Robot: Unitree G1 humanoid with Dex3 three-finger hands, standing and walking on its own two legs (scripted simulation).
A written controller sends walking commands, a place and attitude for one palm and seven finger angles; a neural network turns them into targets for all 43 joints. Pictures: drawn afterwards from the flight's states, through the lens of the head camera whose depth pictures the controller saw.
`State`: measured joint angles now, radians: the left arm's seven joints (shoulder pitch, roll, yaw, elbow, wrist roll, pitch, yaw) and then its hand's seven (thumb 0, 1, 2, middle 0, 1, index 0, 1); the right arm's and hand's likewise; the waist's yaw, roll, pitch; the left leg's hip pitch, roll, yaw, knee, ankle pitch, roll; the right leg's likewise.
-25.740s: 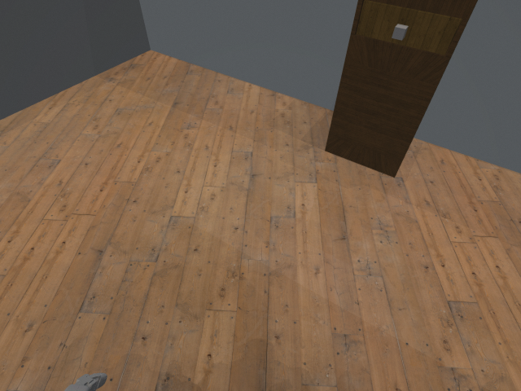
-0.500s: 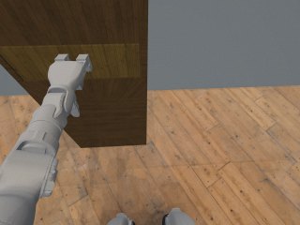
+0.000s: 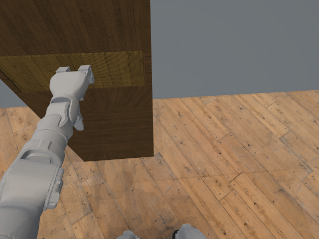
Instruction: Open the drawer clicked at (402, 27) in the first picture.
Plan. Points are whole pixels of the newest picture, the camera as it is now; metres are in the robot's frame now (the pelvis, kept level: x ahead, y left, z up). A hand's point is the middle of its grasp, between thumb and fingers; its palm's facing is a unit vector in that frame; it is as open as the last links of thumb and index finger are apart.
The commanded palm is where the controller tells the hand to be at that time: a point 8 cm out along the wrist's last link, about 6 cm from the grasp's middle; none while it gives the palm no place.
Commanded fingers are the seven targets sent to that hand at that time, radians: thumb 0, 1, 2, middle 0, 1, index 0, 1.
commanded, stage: close the thumb around the handle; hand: left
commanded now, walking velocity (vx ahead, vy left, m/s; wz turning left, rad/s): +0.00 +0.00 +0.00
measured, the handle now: (75, 84) +0.53 +0.21 +0.03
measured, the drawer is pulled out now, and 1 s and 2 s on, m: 0.00 0.00 0.07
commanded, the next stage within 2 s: pull the drawer open in 0.72 s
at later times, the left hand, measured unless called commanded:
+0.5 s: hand (76, 97) +0.49 +0.20 +0.02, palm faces -0.10 -0.01 -0.99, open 8.2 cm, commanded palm +0.48 +0.20 +0.08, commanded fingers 0.00 0.90 0.90 -0.40 -1.35 -0.40 -1.35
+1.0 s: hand (76, 99) +0.49 +0.20 +0.02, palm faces -0.07 +0.01 -1.00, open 7.7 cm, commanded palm +0.47 +0.19 +0.08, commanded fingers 0.00 0.90 0.90 -0.40 -1.35 -0.40 -1.35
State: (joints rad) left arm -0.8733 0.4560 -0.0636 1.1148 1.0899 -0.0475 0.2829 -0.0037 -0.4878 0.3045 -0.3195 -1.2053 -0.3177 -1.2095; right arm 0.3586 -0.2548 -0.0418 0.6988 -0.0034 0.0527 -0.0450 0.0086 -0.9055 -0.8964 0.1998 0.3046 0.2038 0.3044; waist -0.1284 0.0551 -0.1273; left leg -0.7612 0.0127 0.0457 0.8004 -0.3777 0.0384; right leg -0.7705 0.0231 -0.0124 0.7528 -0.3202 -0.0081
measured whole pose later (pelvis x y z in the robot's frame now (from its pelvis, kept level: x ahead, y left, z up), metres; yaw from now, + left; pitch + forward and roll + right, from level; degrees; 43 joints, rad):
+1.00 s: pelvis +0.01 +0.00 +0.00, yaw +1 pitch +20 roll -1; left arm -0.82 0.44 -0.09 1.07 1.09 -0.04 0.35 -0.04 0.35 0.72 -0.23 -1.35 -0.40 -1.35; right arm 0.35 -0.25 -0.06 0.73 -0.01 0.06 -0.03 0.01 -0.91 -0.90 0.20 0.30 0.20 0.30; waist -0.10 0.06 -0.13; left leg -0.74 0.01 0.03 0.79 -0.39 0.03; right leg -0.75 0.02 -0.02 0.75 -0.34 -0.01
